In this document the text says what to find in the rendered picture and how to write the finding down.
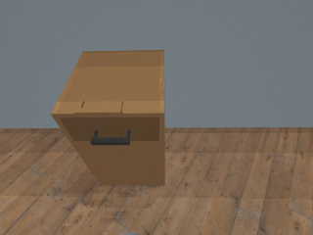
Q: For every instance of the handle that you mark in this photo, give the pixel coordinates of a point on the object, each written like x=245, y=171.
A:
x=107, y=141
x=98, y=112

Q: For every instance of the drawer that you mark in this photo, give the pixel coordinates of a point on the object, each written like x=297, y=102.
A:
x=142, y=129

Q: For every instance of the cabinet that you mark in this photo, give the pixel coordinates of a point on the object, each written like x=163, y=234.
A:
x=134, y=81

